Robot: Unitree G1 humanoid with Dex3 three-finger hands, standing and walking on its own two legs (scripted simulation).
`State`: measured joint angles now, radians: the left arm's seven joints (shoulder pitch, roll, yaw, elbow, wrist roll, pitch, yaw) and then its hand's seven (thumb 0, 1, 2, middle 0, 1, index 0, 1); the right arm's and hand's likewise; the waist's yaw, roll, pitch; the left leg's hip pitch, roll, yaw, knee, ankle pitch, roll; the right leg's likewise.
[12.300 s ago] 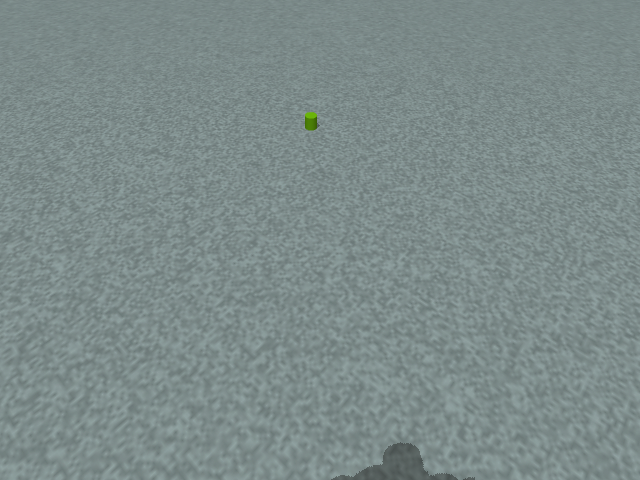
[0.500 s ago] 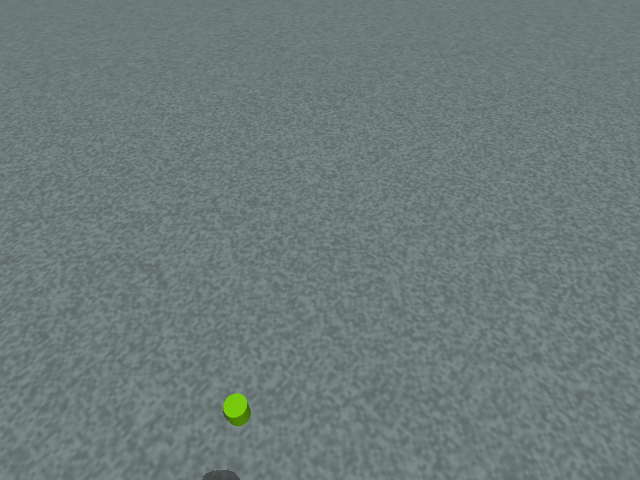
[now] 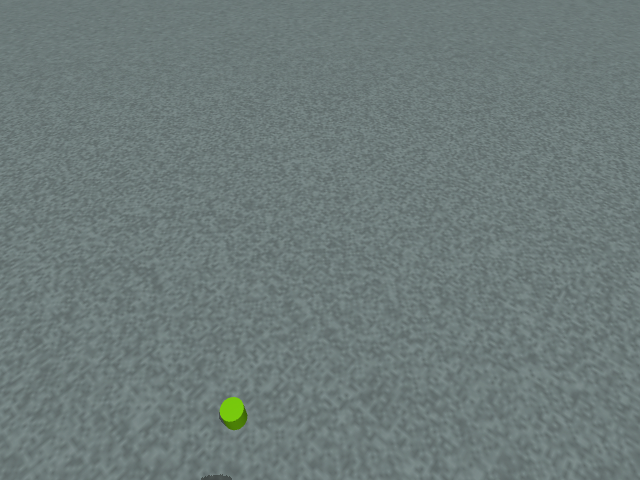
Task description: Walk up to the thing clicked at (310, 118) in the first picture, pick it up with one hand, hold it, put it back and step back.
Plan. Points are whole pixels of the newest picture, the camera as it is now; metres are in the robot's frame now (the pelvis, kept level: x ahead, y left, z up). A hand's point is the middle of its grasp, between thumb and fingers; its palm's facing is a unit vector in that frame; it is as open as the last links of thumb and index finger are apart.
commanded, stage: walk up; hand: left
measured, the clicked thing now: (233, 413) +0.46 +0.26 -0.74
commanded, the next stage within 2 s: stand in 0.24 s
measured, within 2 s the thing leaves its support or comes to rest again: neither
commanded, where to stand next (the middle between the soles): +0.09 +0.01 m, yaw +2 degrees
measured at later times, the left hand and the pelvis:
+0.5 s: hand out of the picture +0.07 +0.25 -0.15, palm faces -0.03 -0.94 -0.34, open 7.4 cm; pelvis -0.01 +0.00 +0.00, yaw +0 degrees
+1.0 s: hand out of the picture +0.05 +0.25 -0.15, palm faces -0.02 -0.94 -0.35, open 7.4 cm; pelvis -0.01 -0.01 +0.00, yaw +0 degrees
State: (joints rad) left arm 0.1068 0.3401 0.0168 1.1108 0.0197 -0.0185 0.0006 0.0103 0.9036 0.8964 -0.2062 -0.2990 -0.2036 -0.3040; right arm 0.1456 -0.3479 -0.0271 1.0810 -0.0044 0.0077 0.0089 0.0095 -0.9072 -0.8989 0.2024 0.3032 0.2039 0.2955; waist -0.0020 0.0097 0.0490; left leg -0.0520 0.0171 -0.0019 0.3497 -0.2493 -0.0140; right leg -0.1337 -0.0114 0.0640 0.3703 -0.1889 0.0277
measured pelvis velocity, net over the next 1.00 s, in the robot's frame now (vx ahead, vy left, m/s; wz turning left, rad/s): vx -0.01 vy -0.01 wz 0.01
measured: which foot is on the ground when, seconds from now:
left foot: down 0.00-1.00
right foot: down 0.00-1.00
